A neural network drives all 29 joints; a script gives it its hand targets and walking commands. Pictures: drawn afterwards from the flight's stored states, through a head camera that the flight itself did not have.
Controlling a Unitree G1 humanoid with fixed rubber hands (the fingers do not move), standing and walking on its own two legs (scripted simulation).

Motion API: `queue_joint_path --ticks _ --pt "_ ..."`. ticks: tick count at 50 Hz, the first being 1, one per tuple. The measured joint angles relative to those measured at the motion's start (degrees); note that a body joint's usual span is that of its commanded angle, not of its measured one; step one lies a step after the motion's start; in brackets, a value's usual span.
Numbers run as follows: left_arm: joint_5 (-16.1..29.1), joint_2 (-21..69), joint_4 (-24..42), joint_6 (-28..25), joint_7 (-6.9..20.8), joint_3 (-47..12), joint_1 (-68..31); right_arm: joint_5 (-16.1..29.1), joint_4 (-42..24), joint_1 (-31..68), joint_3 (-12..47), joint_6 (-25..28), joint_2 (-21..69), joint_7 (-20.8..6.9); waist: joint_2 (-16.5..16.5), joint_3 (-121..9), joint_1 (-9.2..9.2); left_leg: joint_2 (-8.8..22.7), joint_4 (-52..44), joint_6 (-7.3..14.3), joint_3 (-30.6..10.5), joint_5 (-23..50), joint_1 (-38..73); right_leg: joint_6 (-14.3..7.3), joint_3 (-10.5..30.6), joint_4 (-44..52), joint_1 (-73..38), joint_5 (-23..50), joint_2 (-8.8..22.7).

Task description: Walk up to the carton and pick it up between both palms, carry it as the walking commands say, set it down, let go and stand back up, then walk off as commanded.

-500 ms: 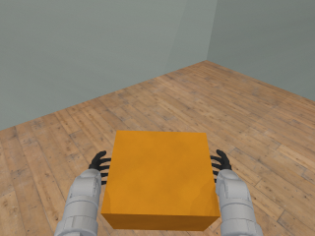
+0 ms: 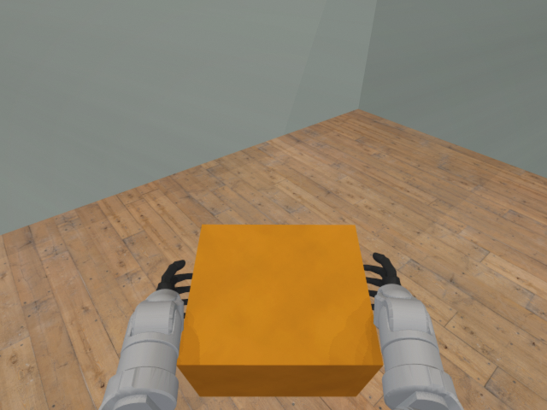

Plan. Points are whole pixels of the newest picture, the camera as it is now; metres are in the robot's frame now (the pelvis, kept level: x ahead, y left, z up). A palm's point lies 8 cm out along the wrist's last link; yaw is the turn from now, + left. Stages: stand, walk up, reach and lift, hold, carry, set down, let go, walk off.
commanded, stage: reach and lift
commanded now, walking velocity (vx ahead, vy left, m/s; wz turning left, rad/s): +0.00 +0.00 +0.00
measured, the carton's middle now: (278, 309) +0.33 -0.02 -0.02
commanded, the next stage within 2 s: hold in 0.84 s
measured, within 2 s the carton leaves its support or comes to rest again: neither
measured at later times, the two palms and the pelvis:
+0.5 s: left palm (160, 311) +0.29 +0.17 +0.04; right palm (381, 298) +0.30 -0.18 +0.04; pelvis +0.02 -0.01 +0.00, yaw +0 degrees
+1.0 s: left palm (156, 321) +0.28 +0.17 +0.04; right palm (382, 305) +0.29 -0.18 +0.04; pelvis +0.00 +0.00 +0.00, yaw +1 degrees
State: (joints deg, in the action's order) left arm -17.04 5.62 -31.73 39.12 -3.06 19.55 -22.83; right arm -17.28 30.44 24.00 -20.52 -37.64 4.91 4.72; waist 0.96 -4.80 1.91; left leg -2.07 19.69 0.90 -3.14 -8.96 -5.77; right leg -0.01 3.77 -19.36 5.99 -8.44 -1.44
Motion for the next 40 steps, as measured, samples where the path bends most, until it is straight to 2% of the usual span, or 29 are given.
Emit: queue_joint_path --ticks 7,11,26,40 --pt "-0.13 0.1 2.81 0.69 1.23 -0.29 2.26 -0.16 -1.09 -1.11 1.18 -0.23 0.23 -0.44 -0.15 -0.02 -1.17 0.21 -0.96 -0.13 0.16 -0.13 1.03 -0.16 0.2 0.86 -0.91 -0.09 -0.16" --pt "0.59 -0.04 4.79 1.17 0.53 -1.15 4.09 0.12 -2.3 -2.12 2.27 -0.57 0.78 -0.04 -0.34 0.05 -1.53 0.29 -1.45 -0.27 -0.08 -0.16 1.38 -0.31 -0.01 1.32 -1.31 -0.19 -0.21" --pt "1.8 0.84 9.31 2.2 -0.08 -2.65 7.84 0.9 -7.59 -7.1 3.55 -1.09 1.65 -0.23 0.24 -0.32 -1.21 0.41 -2.77 -0.46 -0.61 0.04 2.31 -0.46 -0.48 2.77 -2.42 -0.04 -0.25" --pt "1.39 1.08 10.16 2.1 0.21 -2.74 8.83 1.15 -8.37 -8.07 3.76 -1.18 1.97 -0.05 -0.24 -0.27 -1.44 0.58 -1.95 -0.56 -0.43 0.09 1.88 -0.59 -0.32 1.92 -1.92 0.08 -0.47"
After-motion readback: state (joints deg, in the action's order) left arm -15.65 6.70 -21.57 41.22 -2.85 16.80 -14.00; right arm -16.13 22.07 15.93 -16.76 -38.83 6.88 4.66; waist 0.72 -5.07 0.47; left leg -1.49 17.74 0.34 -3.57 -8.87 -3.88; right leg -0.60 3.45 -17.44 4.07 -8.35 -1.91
